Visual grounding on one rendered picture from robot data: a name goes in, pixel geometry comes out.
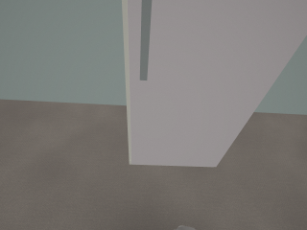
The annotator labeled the handle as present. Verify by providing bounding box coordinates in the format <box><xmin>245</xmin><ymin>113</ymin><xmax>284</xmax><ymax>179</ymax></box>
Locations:
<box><xmin>139</xmin><ymin>0</ymin><xmax>153</xmax><ymax>81</ymax></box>

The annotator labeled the fridge door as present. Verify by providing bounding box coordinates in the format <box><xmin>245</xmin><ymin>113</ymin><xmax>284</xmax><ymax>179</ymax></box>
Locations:
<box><xmin>127</xmin><ymin>0</ymin><xmax>307</xmax><ymax>167</ymax></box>

